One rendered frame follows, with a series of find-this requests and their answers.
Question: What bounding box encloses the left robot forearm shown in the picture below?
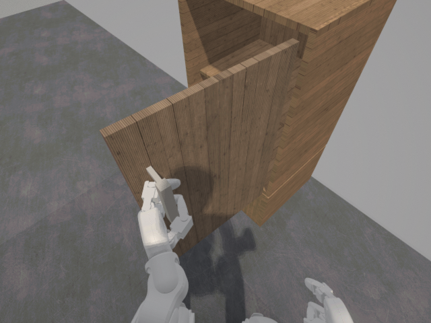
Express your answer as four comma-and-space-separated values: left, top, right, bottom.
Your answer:
131, 252, 189, 323

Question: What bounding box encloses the robot left thigh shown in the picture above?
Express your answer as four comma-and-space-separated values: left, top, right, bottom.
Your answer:
178, 307, 195, 323

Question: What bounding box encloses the robot left hand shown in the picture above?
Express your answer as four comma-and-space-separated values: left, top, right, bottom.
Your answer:
138, 178, 193, 260

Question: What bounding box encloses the cupboard door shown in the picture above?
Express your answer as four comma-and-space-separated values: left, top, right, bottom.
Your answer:
99, 38, 300, 257

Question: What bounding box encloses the handle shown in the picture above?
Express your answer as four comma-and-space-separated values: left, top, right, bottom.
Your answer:
146, 166, 180, 223

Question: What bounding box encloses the robot right hand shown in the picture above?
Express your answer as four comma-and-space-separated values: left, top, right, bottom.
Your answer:
303, 278, 354, 323

